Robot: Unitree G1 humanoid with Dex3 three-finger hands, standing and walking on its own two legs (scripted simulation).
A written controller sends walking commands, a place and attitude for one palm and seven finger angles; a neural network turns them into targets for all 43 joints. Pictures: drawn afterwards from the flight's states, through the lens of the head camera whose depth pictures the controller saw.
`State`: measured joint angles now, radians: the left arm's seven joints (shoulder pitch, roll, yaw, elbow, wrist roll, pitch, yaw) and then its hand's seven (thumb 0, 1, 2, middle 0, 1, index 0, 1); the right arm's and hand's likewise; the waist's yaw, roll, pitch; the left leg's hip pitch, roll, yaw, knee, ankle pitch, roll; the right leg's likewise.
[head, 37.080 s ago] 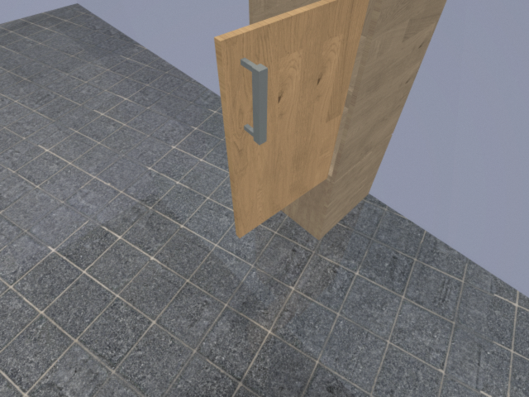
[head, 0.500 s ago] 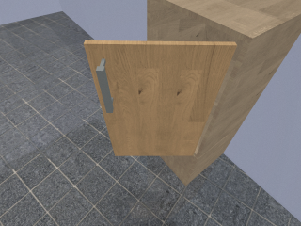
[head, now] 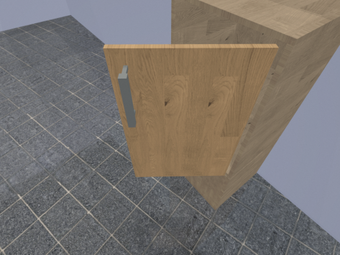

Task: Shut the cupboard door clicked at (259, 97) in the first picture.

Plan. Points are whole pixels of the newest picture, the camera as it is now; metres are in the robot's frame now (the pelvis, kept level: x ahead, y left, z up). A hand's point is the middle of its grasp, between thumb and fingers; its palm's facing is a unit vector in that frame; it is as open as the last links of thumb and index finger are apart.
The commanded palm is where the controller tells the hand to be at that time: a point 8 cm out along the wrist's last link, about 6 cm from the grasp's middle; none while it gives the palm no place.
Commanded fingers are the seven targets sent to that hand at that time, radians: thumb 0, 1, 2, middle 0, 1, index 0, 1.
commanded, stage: look again from close up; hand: left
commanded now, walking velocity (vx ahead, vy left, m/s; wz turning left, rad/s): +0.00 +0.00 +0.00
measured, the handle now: (128, 98) +0.46 +0.13 +0.13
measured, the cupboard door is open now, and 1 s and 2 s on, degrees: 53 53 53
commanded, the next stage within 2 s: shuffle to correct the standing spot in 0.36 s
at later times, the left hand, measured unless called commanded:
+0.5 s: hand out of the picture -0.02 +0.25 -0.17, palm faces -0.04 -0.97 -0.25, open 7.4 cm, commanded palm none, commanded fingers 0.00 0.90 0.90 -0.20 -0.30 -0.20 -0.30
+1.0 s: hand out of the picture -0.08 +0.17 -0.18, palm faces +0.04 -0.99 -0.15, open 7.4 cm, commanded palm none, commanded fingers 0.00 0.90 0.90 -0.20 -0.30 -0.20 -0.30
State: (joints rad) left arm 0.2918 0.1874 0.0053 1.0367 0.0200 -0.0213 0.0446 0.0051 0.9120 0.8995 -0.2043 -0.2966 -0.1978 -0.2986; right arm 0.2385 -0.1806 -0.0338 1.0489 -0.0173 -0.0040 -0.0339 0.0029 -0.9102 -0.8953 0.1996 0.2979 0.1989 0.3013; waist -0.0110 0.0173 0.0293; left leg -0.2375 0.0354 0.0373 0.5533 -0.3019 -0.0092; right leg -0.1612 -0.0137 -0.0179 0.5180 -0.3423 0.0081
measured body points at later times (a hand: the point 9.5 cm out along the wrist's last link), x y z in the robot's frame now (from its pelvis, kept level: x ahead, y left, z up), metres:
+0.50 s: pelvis -0.05 +0.05 +0.00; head -0.04 +0.06 +0.45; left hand -0.01 +0.30 -0.15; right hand +0.01 -0.22 -0.14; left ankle +0.00 +0.12 -0.73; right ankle -0.04 -0.12 -0.73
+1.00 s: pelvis -0.02 +0.00 +0.00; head -0.01 +0.01 +0.45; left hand -0.08 +0.22 -0.16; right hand -0.02 -0.23 -0.16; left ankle +0.00 +0.12 -0.73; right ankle -0.04 -0.12 -0.73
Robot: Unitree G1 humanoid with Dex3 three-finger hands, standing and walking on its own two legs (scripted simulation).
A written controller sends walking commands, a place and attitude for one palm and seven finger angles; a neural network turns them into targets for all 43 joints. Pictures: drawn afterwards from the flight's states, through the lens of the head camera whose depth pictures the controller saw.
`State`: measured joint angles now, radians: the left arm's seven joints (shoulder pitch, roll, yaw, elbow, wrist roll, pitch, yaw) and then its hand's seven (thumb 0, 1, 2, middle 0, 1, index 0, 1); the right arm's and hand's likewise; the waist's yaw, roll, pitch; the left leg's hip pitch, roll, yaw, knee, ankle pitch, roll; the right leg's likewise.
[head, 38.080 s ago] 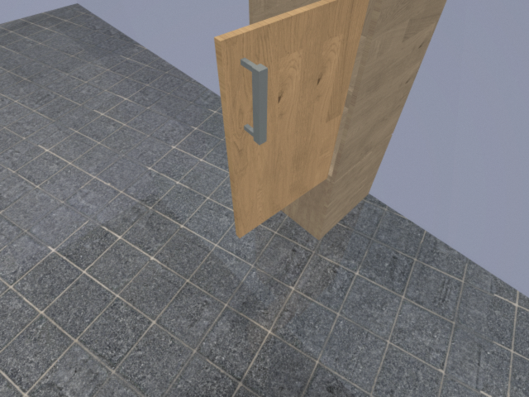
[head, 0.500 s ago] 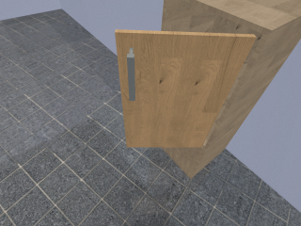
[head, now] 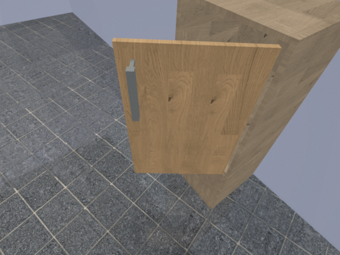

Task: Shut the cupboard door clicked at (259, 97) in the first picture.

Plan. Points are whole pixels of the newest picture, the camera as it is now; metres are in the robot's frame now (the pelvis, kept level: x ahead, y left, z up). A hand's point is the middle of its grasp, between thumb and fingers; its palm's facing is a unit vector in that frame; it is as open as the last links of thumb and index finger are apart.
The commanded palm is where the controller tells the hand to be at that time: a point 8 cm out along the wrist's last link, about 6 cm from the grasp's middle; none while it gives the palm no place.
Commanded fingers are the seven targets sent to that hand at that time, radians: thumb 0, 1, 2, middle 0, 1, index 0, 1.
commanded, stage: shuffle to correct the standing spot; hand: left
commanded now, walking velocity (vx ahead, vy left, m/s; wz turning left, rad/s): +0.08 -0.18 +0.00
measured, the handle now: (134, 91) +0.48 +0.13 +0.13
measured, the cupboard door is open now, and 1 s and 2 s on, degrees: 53 53 53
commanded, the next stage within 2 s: come to a stop and stand still in 0.22 s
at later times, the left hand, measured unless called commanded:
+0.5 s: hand out of the picture +0.04 +0.08 -0.19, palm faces +0.08 -0.99 -0.12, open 7.4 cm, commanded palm none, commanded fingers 0.00 0.90 0.90 -0.20 -0.30 -0.20 -0.30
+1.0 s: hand out of the picture +0.05 +0.07 -0.18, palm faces +0.06 -0.98 -0.18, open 7.4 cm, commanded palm none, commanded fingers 0.00 0.90 0.90 -0.20 -0.30 -0.20 -0.30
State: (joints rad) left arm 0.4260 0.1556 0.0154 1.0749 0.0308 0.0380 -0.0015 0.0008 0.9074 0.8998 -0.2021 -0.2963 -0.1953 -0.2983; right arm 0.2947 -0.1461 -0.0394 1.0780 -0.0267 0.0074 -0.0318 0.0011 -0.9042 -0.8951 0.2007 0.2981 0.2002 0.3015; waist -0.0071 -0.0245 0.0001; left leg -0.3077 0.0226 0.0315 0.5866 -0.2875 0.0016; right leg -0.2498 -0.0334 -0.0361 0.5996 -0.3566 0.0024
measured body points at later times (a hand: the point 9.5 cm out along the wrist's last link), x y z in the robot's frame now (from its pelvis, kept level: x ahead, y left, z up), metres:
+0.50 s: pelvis +0.07 -0.06 -0.01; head +0.10 -0.04 +0.44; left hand +0.04 +0.14 -0.18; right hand +0.16 -0.28 -0.15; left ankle +0.09 +0.01 -0.73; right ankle +0.00 -0.13 -0.71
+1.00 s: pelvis +0.02 -0.10 +0.00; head +0.05 -0.09 +0.45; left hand +0.05 +0.13 -0.16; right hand +0.07 -0.34 -0.15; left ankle +0.03 -0.01 -0.73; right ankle +0.05 -0.25 -0.73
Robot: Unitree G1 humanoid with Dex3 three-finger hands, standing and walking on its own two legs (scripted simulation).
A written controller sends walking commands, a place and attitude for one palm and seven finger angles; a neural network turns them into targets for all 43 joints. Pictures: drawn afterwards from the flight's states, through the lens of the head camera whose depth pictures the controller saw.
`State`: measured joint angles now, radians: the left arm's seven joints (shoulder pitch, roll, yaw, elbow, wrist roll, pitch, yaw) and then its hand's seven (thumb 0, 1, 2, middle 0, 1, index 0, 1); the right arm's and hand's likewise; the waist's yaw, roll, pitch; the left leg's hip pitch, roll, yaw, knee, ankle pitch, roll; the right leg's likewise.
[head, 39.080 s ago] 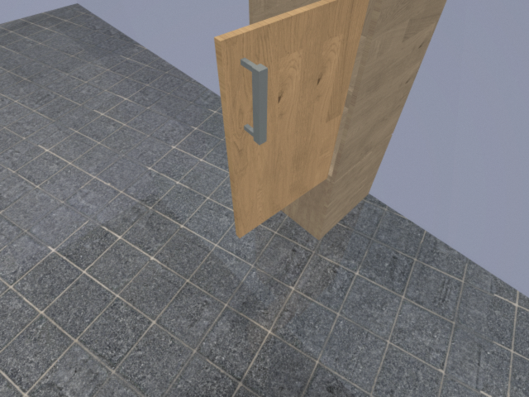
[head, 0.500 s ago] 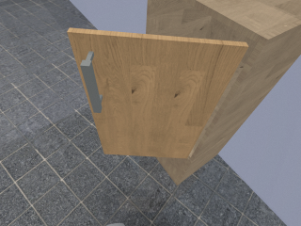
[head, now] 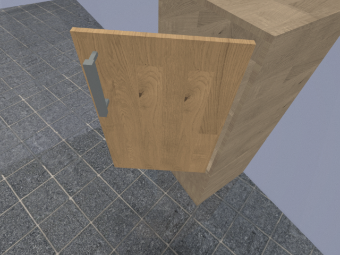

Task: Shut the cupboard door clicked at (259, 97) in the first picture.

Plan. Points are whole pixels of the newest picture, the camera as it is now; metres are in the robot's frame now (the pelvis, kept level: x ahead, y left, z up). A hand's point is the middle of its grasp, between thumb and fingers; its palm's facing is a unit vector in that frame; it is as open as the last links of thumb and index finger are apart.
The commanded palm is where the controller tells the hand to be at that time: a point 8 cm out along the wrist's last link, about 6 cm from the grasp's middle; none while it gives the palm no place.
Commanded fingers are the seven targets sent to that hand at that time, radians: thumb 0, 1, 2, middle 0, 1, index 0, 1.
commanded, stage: come to a stop and stand still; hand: left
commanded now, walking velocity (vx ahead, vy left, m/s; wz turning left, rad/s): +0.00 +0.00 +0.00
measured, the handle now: (99, 86) +0.46 +0.21 +0.14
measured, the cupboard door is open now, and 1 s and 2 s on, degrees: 53 53 53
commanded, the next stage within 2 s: look again from close up in 0.24 s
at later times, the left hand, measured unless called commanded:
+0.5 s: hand out of the picture -0.02 +0.17 -0.17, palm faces +0.01 -0.98 -0.21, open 7.4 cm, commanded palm none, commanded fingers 0.00 0.90 0.90 -0.20 -0.30 -0.20 -0.30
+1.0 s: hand out of the picture +0.07 +0.16 -0.15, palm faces +0.07 -0.97 -0.21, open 7.3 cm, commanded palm +0.12 +0.20 -0.06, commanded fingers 0.00 0.90 0.90 -0.24 -0.34 -0.24 -0.34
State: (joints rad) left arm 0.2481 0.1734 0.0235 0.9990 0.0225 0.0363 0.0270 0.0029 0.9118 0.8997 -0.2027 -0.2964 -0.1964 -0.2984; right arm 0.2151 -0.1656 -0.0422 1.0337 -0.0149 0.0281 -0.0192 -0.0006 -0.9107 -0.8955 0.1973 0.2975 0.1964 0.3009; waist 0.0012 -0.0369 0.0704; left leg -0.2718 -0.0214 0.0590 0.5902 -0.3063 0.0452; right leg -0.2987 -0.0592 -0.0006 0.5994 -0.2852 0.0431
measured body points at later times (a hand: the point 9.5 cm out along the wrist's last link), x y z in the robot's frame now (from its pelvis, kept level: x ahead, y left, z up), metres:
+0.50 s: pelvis -0.01 -0.01 +0.00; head -0.01 -0.02 +0.45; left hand -0.02 +0.22 -0.15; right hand +0.00 -0.23 -0.16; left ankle +0.01 +0.09 -0.73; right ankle +0.02 -0.15 -0.73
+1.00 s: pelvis +0.03 -0.03 +0.01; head +0.05 -0.04 +0.46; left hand +0.06 +0.21 -0.13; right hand +0.04 -0.26 -0.15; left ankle +0.01 +0.09 -0.73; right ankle +0.02 -0.15 -0.73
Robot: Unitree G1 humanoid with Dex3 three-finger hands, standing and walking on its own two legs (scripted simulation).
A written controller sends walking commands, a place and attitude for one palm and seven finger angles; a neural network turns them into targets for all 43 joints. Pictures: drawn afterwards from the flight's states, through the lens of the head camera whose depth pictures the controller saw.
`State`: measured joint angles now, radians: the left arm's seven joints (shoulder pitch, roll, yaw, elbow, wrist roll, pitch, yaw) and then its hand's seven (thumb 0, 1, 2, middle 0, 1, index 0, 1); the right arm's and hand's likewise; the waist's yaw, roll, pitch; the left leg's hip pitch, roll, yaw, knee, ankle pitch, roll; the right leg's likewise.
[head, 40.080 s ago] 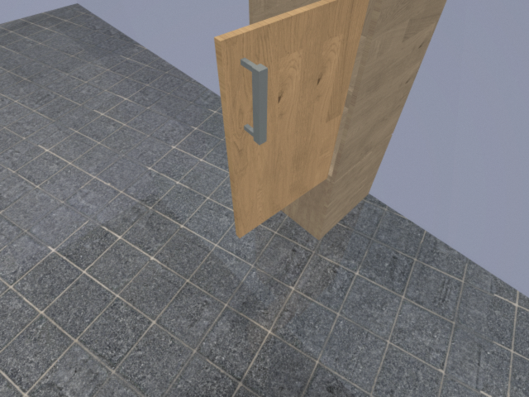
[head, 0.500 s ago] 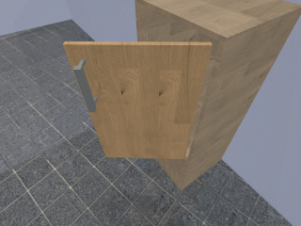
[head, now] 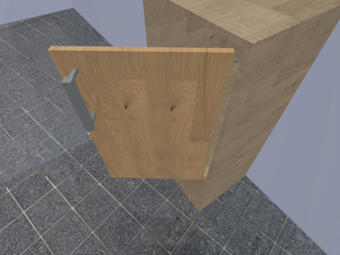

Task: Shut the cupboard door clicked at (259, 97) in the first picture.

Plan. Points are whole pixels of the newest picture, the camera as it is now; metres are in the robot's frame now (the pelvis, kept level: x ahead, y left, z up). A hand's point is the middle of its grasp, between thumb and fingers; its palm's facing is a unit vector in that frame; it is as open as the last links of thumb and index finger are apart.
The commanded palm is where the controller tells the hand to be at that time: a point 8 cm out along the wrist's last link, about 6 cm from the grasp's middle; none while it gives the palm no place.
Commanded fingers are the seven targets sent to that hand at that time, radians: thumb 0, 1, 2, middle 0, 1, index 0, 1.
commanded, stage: raise the hand and make a fist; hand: left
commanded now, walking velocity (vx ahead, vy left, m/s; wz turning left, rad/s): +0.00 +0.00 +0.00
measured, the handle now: (82, 101) +0.43 +0.24 +0.13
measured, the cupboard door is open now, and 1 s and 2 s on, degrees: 53 53 53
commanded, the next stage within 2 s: bring the fist close to the handle in 1.88 s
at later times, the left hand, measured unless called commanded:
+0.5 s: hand out of the picture +0.12 +0.19 -0.01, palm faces +0.16 -0.99 -0.07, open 5.6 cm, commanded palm +0.11 +0.23 +0.00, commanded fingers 0.00 0.90 0.90 -0.69 -0.84 -0.69 -0.84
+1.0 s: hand (79, 227) +0.17 +0.19 +0.05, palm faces -0.03 -1.00 -0.07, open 3.4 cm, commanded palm +0.13 +0.25 +0.07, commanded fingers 0.00 0.90 0.90 -1.15 -1.34 -1.15 -1.34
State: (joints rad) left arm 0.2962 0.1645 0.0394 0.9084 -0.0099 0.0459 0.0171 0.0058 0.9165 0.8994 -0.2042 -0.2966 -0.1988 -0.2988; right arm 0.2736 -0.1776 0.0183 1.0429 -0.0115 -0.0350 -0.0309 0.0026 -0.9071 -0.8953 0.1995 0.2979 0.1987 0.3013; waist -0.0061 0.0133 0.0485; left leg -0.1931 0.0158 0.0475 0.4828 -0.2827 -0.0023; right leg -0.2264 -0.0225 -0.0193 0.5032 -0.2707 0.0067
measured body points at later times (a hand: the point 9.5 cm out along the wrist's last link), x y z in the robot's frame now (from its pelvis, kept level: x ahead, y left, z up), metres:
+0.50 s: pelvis -0.03 -0.01 -0.08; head +0.02 +0.00 +0.37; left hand +0.10 +0.25 +0.00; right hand +0.24 -0.22 -0.11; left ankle -0.02 +0.12 -0.74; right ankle +0.00 -0.12 -0.74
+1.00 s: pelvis -0.03 +0.01 -0.05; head -0.01 +0.01 +0.40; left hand +0.16 +0.24 +0.06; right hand +0.14 -0.23 -0.11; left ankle -0.02 +0.12 -0.74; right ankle +0.00 -0.12 -0.74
